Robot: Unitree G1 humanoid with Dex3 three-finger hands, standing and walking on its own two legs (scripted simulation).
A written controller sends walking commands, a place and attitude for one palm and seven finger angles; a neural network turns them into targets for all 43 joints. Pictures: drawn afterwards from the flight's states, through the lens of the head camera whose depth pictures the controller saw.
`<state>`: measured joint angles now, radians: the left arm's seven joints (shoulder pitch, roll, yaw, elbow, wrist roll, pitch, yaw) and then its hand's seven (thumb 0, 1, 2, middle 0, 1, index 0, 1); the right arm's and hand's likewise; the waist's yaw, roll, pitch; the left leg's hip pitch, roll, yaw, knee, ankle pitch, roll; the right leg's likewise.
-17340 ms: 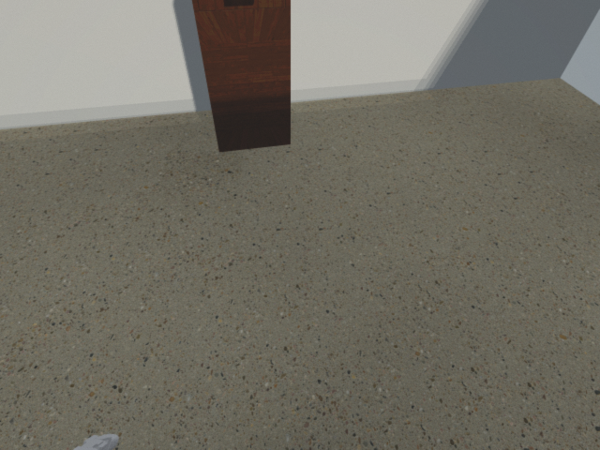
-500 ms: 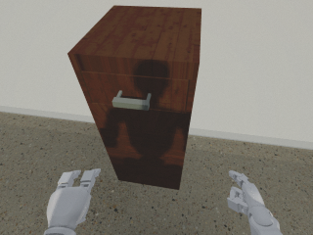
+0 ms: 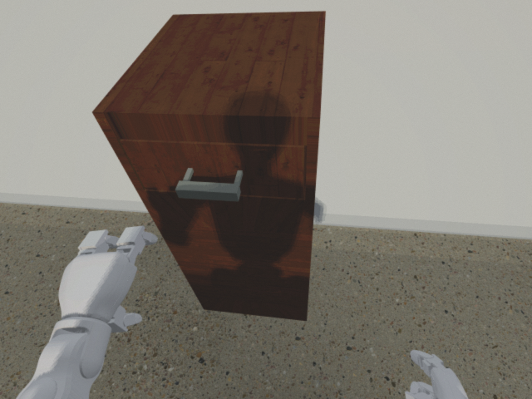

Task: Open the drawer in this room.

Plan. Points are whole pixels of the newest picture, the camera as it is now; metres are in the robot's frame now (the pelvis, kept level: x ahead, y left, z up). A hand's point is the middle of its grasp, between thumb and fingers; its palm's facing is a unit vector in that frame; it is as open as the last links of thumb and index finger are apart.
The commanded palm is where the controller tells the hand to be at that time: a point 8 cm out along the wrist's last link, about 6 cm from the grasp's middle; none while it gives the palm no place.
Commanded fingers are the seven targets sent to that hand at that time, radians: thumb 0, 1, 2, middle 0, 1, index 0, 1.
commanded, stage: raise the hand with hooked fingers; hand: left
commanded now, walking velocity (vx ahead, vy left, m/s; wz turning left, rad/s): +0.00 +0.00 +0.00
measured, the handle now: (211, 182) +0.49 +0.17 +0.03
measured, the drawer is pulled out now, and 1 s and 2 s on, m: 0.00 0.00 0.00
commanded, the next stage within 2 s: move the hooked fingers above the handle in 0.90 s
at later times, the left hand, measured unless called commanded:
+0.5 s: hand (87, 225) +0.30 +0.28 +0.14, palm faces +0.08 -0.06 -0.99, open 13.8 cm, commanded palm +0.27 +0.28 +0.20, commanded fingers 0.00 -0.50 0.30 -0.30 -1.20 -0.30 -1.20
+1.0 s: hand (59, 236) +0.28 +0.31 +0.13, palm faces +0.09 -0.07 -0.99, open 13.8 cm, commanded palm +0.25 +0.30 +0.20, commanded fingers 0.00 -0.50 0.30 -0.30 -1.20 -0.30 -1.20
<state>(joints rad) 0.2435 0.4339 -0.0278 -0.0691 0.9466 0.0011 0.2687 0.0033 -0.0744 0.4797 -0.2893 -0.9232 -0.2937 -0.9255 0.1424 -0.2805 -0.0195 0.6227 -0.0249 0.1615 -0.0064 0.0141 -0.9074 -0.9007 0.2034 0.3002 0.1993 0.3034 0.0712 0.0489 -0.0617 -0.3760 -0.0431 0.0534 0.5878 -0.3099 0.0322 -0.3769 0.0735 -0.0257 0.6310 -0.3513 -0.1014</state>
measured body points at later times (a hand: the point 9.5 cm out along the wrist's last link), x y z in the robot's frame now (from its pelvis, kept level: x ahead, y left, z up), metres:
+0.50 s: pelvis -0.01 +0.03 +0.01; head +0.00 +0.00 +0.46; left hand +0.29 +0.28 +0.19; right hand +0.22 -0.16 -0.09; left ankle -0.01 +0.10 -0.73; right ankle -0.02 -0.05 -0.73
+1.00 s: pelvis -0.03 +0.06 +0.01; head -0.01 +0.03 +0.46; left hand +0.27 +0.31 +0.19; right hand +0.16 -0.16 -0.10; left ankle -0.01 +0.10 -0.73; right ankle -0.02 -0.05 -0.73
